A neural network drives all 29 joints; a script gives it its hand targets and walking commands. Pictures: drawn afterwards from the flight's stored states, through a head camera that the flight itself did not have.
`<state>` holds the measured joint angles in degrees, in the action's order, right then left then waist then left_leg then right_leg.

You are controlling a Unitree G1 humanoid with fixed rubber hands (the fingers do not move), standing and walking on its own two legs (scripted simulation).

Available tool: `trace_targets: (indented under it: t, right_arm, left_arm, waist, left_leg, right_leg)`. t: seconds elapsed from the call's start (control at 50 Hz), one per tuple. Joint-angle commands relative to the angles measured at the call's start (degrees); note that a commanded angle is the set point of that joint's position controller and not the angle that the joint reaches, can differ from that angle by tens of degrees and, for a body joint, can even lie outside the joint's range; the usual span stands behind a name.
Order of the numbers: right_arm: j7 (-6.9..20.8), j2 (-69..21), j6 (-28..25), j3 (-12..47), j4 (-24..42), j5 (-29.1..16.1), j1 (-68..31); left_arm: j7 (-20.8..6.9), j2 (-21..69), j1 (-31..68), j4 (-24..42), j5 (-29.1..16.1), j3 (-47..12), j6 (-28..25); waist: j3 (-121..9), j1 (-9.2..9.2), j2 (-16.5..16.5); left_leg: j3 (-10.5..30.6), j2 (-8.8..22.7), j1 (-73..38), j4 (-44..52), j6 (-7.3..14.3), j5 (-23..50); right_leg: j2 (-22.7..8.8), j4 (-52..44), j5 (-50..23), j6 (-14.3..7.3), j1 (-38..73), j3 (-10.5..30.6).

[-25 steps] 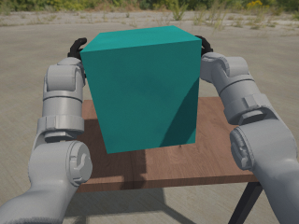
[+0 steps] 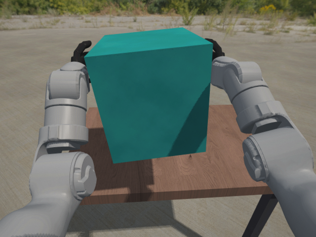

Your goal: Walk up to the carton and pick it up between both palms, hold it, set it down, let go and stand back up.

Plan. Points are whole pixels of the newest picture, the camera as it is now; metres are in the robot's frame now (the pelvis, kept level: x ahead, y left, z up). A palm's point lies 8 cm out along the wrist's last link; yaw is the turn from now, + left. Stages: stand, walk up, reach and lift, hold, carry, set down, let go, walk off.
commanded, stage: hold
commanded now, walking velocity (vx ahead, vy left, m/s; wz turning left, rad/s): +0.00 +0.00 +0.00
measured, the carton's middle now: (151, 88) +0.40 +0.00 +0.28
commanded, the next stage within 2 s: none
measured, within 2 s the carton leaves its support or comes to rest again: neither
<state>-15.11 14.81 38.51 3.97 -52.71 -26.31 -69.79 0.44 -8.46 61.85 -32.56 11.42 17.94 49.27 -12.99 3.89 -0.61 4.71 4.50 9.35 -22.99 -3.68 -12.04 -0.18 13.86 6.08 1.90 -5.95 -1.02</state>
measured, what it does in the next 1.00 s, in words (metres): stands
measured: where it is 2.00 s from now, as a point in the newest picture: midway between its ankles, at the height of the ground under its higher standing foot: outside the picture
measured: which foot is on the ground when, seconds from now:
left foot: down 0.00-1.00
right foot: down 0.00-1.00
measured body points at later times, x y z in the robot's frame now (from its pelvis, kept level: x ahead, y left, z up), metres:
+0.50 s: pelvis +0.00 +0.00 +0.00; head -0.10 +0.02 +0.44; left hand +0.39 +0.16 +0.33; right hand +0.38 -0.16 +0.33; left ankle +0.01 +0.15 -0.75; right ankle +0.02 -0.15 -0.75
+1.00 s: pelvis +0.00 +0.00 +0.00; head -0.09 +0.02 +0.44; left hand +0.39 +0.16 +0.33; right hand +0.39 -0.16 +0.34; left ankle +0.01 +0.15 -0.75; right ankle +0.02 -0.15 -0.75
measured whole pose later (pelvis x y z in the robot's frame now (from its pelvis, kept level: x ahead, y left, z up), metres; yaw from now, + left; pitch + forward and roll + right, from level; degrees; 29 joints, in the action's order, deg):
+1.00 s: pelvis +0.00 +0.00 +0.00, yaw +0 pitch -1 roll -2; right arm -14.8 15.1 38.7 3.7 -53.8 -25.9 -70.5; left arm 0.6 -8.4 62.5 -34.0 11.3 17.6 48.6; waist -13.0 4.2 -0.9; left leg 4.8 4.3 10.0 -22.9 -3.6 -12.0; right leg -0.3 13.7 6.1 2.0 -6.5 -1.0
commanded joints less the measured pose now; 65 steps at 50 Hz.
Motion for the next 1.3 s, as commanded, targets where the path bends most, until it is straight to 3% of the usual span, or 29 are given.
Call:
trace_targets:
  t: [0.0, 0.02, 0.06, 0.08, 0.1, 0.2, 0.24, 0.36, 0.38, 0.42, 0.5, 0.56, 0.58, 0.6, 0.66, 0.72, 0.76, 0.84, 0.86, 0.88, 0.92, 0.98, 1.02, 1.1, 1.12, 1.14, 1.16, 1.22, 1.28]
  right_arm:
    - [7.6, -35.3, -1.9, 3.7, 17.2, -8.6, -47.9]
    - [7.7, -35.7, -2.0, 4.1, 17.7, -8.7, -47.5]
    - [8.0, -37.5, -2.1, 4.3, 19.4, -8.6, -50.2]
    - [8.0, -37.7, -1.6, 4.3, 18.9, -8.8, -49.3]
    - [8.0, -36.3, -1.8, 3.5, 17.3, -8.3, -48.3]
    - [8.7, -37.4, -2.2, 3.9, 17.4, -8.0, -48.8]
    - [8.7, -37.1, -2.2, 3.8, 16.3, -8.0, -48.7]
    - [7.6, -36.7, -2.3, 4.4, 18.5, -8.9, -47.9]
    - [7.4, -37.6, -2.1, 4.6, 19.2, -8.8, -46.8]
    - [7.2, -37.0, -2.3, 5.0, 21.0, -9.9, -46.2]
    - [7.5, -38.7, -2.0, 5.8, 21.3, -10.0, -47.5]
    - [7.8, -38.1, -2.0, 4.3, 20.1, -9.5, -49.8]
    - [7.9, -36.7, -1.8, 4.0, 19.4, -8.2, -48.8]
    - [7.8, -37.2, -2.1, 4.4, 19.6, -9.4, -49.2]
    - [8.2, -38.1, -1.5, 4.9, 17.9, -9.2, -47.7]
    - [8.1, -37.5, -2.2, 4.8, 19.7, -9.0, -48.4]
    - [8.0, -35.9, -1.9, 3.1, 16.4, -8.2, -47.6]
    - [8.3, -35.9, -2.0, 3.0, 15.8, -7.9, -47.8]
    - [8.1, -37.1, -2.4, 3.9, 19.1, -8.2, -48.3]
    - [8.0, -35.8, -1.9, 3.3, 17.3, -8.1, -48.4]
    - [8.1, -36.4, -2.2, 4.0, 17.0, -8.7, -47.7]
    - [8.2, -36.4, -1.9, 4.5, 18.6, -9.5, -48.2]
    - [8.0, -35.8, -1.5, 3.8, 16.6, -8.7, -46.1]
    - [8.0, -37.1, -1.8, 5.9, 20.0, -9.8, -49.1]
    - [7.6, -36.4, -1.6, 4.6, 19.4, -9.3, -46.9]
    - [7.5, -37.5, -1.7, 6.7, 21.2, -10.4, -47.7]
    - [7.6, -37.6, -1.7, 6.0, 20.5, -9.8, -47.8]
    - [7.7, -38.6, -1.6, 7.1, 23.2, -10.6, -47.7]
    - [7.2, -37.6, -1.5, 6.6, 22.3, -10.5, -47.6]
  left_arm:
    - [-9.0, 35.1, 39.9, 1.5, -10.1, -14.0, -3.4]
    - [-9.1, 36.2, 40.9, 3.4, -11.0, -15.7, -3.8]
    - [-8.8, 36.3, 42.1, 3.5, -10.6, -14.2, -4.3]
    - [-8.8, 35.5, 41.6, 3.2, -10.9, -13.6, -4.4]
    - [-8.6, 34.9, 42.9, 4.3, -10.2, -14.4, -4.7]
    - [-8.4, 34.8, 41.9, 1.4, -10.4, -13.0, -5.2]
    - [-8.0, 33.7, 43.7, 4.1, -11.1, -13.4, -5.9]
    - [-8.8, 35.3, 40.3, 2.6, -10.6, -14.0, -4.7]
    - [-8.9, 35.2, 39.6, 3.5, -10.9, -14.3, -4.7]
    - [-8.6, 36.4, 42.3, 9.6, -12.3, -17.0, -5.0]
    - [-8.1, 35.1, 41.9, 7.0, -12.0, -16.1, -4.9]
    - [-8.0, 36.2, 43.4, 4.8, -10.9, -15.3, -4.5]
    - [-8.2, 35.3, 41.0, 1.9, -10.9, -14.1, -4.2]
    - [-8.1, 35.8, 41.0, 4.3, -10.5, -14.7, -4.5]
    - [-8.1, 35.0, 42.5, 4.8, -10.6, -13.4, -4.8]
    - [-8.2, 35.3, 41.4, 4.5, -10.7, -14.0, -4.6]
    - [-8.3, 36.1, 42.7, 4.9, -10.2, -14.4, -4.4]
    - [-8.5, 36.0, 43.8, 5.0, -11.4, -15.0, -4.7]
    - [-8.5, 37.1, 41.2, 4.8, -11.5, -15.3, -4.5]
    - [-8.5, 35.8, 42.7, 4.3, -11.3, -14.8, -4.4]
    - [-8.4, 36.5, 44.1, 6.5, -11.3, -15.8, -4.7]
    - [-8.0, 36.2, 42.7, 6.6, -11.5, -15.5, -4.5]
    - [-8.2, 35.0, 40.8, 4.8, -10.5, -14.3, -4.2]
    - [-8.6, 34.4, 41.4, 4.6, -10.1, -13.1, -4.2]
    - [-8.8, 34.1, 39.1, 3.4, -10.1, -13.9, -3.9]
    - [-8.6, 33.6, 40.4, 5.7, -10.7, -13.8, -4.3]
    - [-8.5, 35.3, 42.1, 6.3, -10.5, -14.4, -4.3]
    - [-8.4, 33.1, 39.2, 5.8, -10.5, -13.2, -4.3]
    - [-8.4, 35.1, 40.5, 7.4, -10.3, -14.0, -3.8]
  waist:
    - [-10.0, 0.76, -2.6]
    - [-11.9, 2.0, -2.1]
    - [-14.7, 0.4, -2.3]
    - [-14.4, 0.41, -1.4]
    - [-13.4, 0.58, -3.0]
    - [-12.8, -1.11, -0.4]
    - [-15.2, -0.36, -0.8]
    - [-14.2, 0.79, -2.3]
    - [-15.3, 0.97, -0.4]
    - [-18.6, 1.48, -3.8]
    - [-15.3, 0.3, -0.9]
    - [-13.4, 0.2, -2.9]
    - [-11.6, 0.59, -0.7]
    - [-13.5, -0.21, -3.2]
    - [-14.2, -0.73, -1.6]
    - [-15.9, -0.17, -1.6]
    - [-14.1, 0.11, -4.3]
    - [-13.2, 1.89, -2.5]
    - [-15.1, 0.84, -3.1]
    - [-13.8, 1.88, -3.3]
    - [-15.1, 0.57, -4.9]
    - [-16.2, 1.25, -3.2]
    - [-12.4, 0.94, -2.4]
    - [-15.4, -0.37, -0.6]
    - [-13.1, 0.44, -0.9]
    - [-14.6, -0.91, -0.4]
    - [-15.7, -0.17, -1.2]
    - [-16.0, -1.22, 0.9]
    - [-16.2, -0.24, -2.4]
  left_leg:
    - [-3.3, -7.3, 4.1, 4.4, -0.2, 8.6]
    - [-3.1, -7.4, 3.8, 4.6, -0.3, 8.4]
    - [-3.1, -7.5, 3.4, 4.7, 0.0, 7.6]
    - [-3.2, -7.6, 3.2, 4.6, 0.5, 7.8]
    - [-3.5, -7.2, 3.3, 4.7, -0.1, 8.0]
    - [-3.6, -7.1, 5.6, 4.8, 0.9, 5.7]
    - [-3.3, -7.0, 3.2, 4.4, 0.4, 7.7]
    - [-3.9, -7.5, 1.6, 3.0, -0.3, 11.4]
    - [-3.6, -7.4, 1.5, 3.5, 0.2, 11.6]
    - [-3.5, -7.6, -0.6, 2.0, -1.0, 16.2]
    - [-3.4, -7.4, 2.2, 3.1, -0.1, 11.3]
    - [-3.5, -7.4, 2.6, 3.7, 0.1, 8.7]
    - [-3.0, -7.3, 3.8, 4.2, 0.3, 7.7]
    - [-3.4, -7.3, 3.1, 3.7, -0.1, 9.5]
    - [-3.4, -7.5, 3.3, 4.1, 0.2, 9.1]
    - [-3.3, -7.4, 2.1, 3.8, 0.1, 10.8]
    - [-3.4, -7.0, 2.7, 4.0, -0.6, 9.2]
    - [-2.9, -7.1, 3.6, 4.4, -0.4, 8.4]
    - [-3.1, -7.3, 2.9, 4.0, 0.0, 10.4]
    - [-3.2, -7.4, 2.7, 4.3, -0.3, 10.1]
    - [-3.2, -7.4, 2.4, 3.6, -0.9, 11.2]
    - [-3.0, -7.1, 1.2, 3.6, -0.5, 12.8]
    - [-3.1, -7.1, 2.2, 3.8, -0.6, 11.4]
    - [-3.2, -7.4, 2.4, 3.8, 0.1, 12.1]
    - [-3.2, -7.3, 2.8, 3.6, 0.1, 12.0]
    - [-3.5, -7.5, 2.4, 3.1, 0.0, 13.6]
    - [-3.6, -7.6, 1.3, 3.0, -0.4, 13.6]
    - [-3.4, -7.7, 1.2, 2.9, 0.4, 13.8]
    - [-3.6, -7.5, -0.4, 2.6, -0.6, 15.9]
  right_leg:
    - [6.0, 0.0, -5.1, -0.7, 10.2, 2.2]
    - [6.0, 0.2, -5.8, -0.9, 10.5, 1.8]
    - [6.1, -0.1, -4.4, -1.0, 10.4, 1.9]
    - [5.9, -0.1, -5.1, -0.7, 11.2, 2.1]
    - [6.1, 0.3, -4.8, -0.7, 10.9, 1.8]
    - [5.5, 0.3, -3.3, -0.5, 10.0, 2.2]
    - [5.9, 0.2, -4.7, -0.6, 10.0, 1.7]
    - [6.0, 0.4, -8.5, -0.3, 11.0, 1.9]
    - [6.0, 0.5, -9.1, -0.2, 11.5, 1.6]
    - [6.2, 1.3, -12.6, 0.0, 12.2, 1.7]
    - [6.1, 0.7, -8.3, -0.2, 10.9, 1.6]
    - [6.2, 0.0, -5.6, -0.4, 9.1, 1.8]
    - [5.9, -0.1, -5.0, -0.5, 9.8, 1.8]
    - [6.1, 0.5, -6.6, -0.5, 10.2, 2.2]
    - [6.0, 0.6, -6.0, -0.3, 11.2, 1.9]
    - [6.3, 0.8, -7.5, -0.5, 11.5, 2.0]
    - [6.1, 0.8, -5.5, -0.7, 10.2, 1.7]
    - [6.0, 0.4, -5.5, -0.8, 10.4, 1.7]
    - [5.9, 0.5, -7.3, -0.7, 11.0, 1.8]
    - [5.9, 0.2, -7.1, -0.9, 11.2, 2.2]
    - [6.2, 0.9, -7.3, -0.9, 11.0, 1.6]
    - [6.5, 0.4, -8.7, -0.8, 11.6, 1.6]
    - [6.0, 0.3, -7.4, -0.7, 10.3, 1.9]
    - [6.3, 0.5, -8.8, -0.3, 12.1, 1.8]
    - [5.9, 0.3, -9.6, -0.1, 11.6, 1.9]
    - [5.9, 0.8, -10.9, 0.1, 12.7, 2.1]
    - [6.2, 0.8, -10.0, 0.1, 11.8, 1.8]
    - [6.2, 0.8, -11.6, 0.4, 13.2, 1.8]
    - [6.2, 0.9, -11.7, 0.1, 12.7, 1.7]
